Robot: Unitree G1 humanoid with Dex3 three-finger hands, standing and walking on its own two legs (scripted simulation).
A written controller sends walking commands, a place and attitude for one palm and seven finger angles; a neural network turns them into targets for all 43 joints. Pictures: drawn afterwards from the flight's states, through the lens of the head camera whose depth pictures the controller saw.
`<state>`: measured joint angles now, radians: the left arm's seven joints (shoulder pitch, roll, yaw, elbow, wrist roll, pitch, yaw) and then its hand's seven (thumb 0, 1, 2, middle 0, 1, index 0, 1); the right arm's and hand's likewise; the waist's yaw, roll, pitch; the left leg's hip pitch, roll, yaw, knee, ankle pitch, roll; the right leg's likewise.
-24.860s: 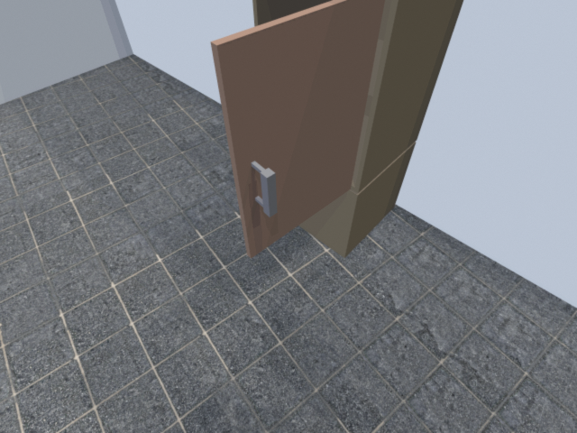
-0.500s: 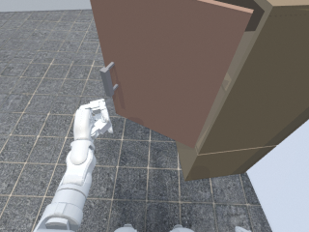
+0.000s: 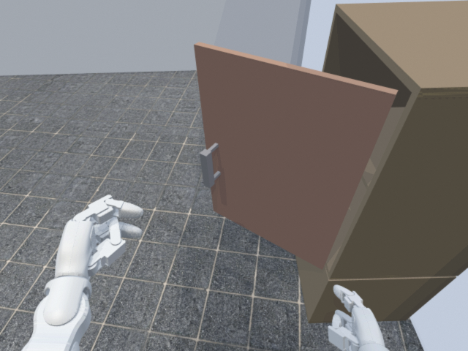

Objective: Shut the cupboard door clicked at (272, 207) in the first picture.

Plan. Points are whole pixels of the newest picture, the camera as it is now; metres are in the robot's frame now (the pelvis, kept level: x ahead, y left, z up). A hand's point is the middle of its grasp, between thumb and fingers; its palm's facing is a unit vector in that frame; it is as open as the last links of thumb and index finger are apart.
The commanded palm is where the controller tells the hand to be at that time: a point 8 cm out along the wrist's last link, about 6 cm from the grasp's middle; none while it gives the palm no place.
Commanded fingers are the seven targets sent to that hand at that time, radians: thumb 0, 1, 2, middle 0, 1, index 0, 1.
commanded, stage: draw the hand back to the body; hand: left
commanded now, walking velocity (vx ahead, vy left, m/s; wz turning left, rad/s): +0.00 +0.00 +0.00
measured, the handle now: (211, 165) +0.62 +0.13 -0.07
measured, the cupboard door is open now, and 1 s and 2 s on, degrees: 55 55 55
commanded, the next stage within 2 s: step back with the hand held close in 0.66 s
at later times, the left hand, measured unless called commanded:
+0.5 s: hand (42, 266) +0.18 +0.26 +0.15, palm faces +0.47 -0.79 -0.40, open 7.2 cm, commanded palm +0.13 +0.29 +0.18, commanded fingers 0.00 0.90 0.90 -0.20 -0.30 -0.20 -0.30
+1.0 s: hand (63, 257) +0.19 +0.25 +0.15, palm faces +0.41 -0.79 -0.46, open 7.4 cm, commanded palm +0.13 +0.28 +0.18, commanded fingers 0.00 0.90 0.90 -0.20 -0.30 -0.20 -0.30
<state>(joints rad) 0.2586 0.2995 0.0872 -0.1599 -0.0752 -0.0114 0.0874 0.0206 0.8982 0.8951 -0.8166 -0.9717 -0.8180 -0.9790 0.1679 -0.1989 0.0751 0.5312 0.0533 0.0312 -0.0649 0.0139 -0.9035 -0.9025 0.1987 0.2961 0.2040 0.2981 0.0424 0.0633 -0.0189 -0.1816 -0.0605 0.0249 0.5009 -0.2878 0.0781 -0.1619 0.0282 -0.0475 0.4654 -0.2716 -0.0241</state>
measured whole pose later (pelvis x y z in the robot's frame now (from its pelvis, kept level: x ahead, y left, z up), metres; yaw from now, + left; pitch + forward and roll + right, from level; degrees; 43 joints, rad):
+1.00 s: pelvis -0.01 -0.01 +0.00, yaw +0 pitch +0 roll -1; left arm 0.53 0.36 0.36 -0.38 -0.07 -0.14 0.12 0.02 0.89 0.89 -0.21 -0.30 -0.21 -0.31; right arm 0.19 -0.26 -0.01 0.62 0.03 -0.01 -0.07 0.02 -0.90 -0.90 0.20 0.30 0.20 0.30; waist 0.02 0.08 -0.02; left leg -0.24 -0.04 0.02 0.51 -0.27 0.06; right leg -0.21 0.05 -0.05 0.46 -0.25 -0.04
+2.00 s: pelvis -0.13 +0.01 -0.02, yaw +5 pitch +1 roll -4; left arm 0.51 0.48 0.49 -0.54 -0.01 -0.25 0.16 0.02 0.89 0.89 -0.21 -0.30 -0.21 -0.31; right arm 0.23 -0.22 -0.03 0.59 0.00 -0.04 -0.08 0.02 -0.90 -0.90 0.20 0.30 0.20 0.30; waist -0.05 0.01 0.03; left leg -0.55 0.00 0.06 0.67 -0.13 0.11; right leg -0.45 0.09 0.01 0.86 -0.30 0.01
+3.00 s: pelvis -0.28 +0.03 +0.00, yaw -7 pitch +1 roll -1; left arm 0.66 0.57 0.56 -0.53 -0.08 -0.19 0.14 0.01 0.89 0.89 -0.21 -0.30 -0.21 -0.31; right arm 0.24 -0.14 0.04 0.61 -0.01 -0.05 -0.05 0.01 -0.90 -0.90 0.20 0.30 0.21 0.30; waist -0.01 0.02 -0.05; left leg -0.41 0.04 0.13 0.47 -0.15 0.01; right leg -0.14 0.05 -0.12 0.44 -0.36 -0.05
